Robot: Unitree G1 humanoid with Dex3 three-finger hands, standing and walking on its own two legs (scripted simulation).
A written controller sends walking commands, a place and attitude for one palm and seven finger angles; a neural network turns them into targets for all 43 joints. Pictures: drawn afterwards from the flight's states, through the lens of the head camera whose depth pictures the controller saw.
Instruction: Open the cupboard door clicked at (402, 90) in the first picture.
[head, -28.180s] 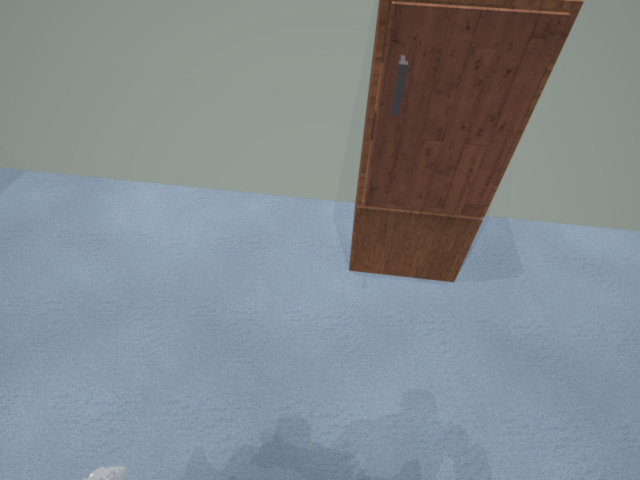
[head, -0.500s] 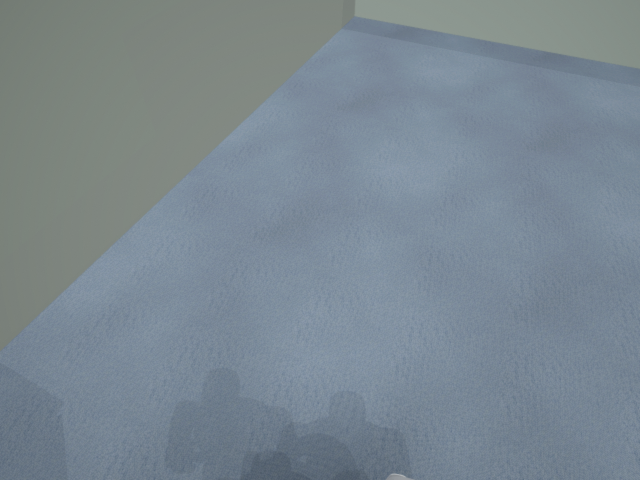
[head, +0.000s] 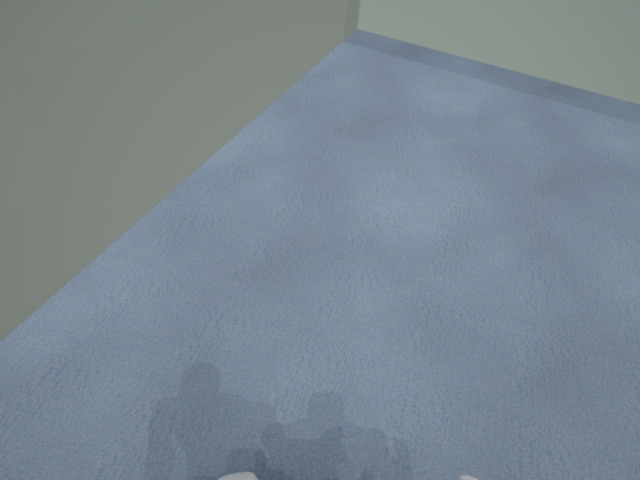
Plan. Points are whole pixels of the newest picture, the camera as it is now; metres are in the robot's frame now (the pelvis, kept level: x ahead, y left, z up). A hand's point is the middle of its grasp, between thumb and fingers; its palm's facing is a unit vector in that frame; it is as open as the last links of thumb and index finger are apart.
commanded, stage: walk to a spot facing it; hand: left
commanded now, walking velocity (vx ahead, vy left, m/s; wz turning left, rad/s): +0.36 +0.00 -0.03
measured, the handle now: out of the picture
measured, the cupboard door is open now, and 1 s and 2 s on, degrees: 53 53 53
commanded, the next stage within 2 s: turn to face it in 0.18 s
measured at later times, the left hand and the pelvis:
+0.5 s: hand (251, 428) +0.21 +0.11 -0.15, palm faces +0.14 -0.97 -0.20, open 7.2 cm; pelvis +0.21 -0.07 +0.02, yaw +7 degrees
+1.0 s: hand (233, 344) +0.34 +0.16 -0.14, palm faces +0.40 -0.88 -0.26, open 7.4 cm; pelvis +0.30 -0.08 +0.01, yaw +23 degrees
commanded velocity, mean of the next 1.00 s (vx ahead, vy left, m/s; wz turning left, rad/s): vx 0.07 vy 0.00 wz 0.46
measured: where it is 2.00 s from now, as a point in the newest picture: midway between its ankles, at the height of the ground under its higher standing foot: (361, 433)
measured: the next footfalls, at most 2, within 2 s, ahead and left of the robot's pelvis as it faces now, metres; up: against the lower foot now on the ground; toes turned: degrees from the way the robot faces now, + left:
right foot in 0.24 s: +0.23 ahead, -0.15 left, +0.00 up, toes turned -7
left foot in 0.66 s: +0.37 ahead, +0.07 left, +0.00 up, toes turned +19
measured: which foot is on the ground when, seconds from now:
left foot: down 0.00-0.24, up 0.26-0.64, down 0.66-1.00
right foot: up 0.00-0.22, down 0.24-0.66, up 0.68-1.00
